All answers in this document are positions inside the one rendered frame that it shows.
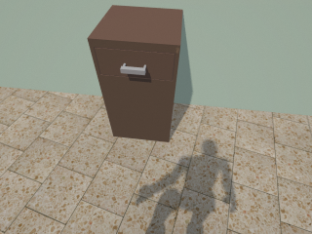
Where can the drawer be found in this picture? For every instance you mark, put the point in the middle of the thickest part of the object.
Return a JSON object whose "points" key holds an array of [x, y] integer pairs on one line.
{"points": [[159, 65]]}

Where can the cabinet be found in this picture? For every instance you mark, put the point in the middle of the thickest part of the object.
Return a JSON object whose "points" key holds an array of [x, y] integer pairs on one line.
{"points": [[139, 108]]}

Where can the handle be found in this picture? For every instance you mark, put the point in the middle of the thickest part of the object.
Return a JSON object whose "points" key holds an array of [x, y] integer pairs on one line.
{"points": [[133, 70]]}

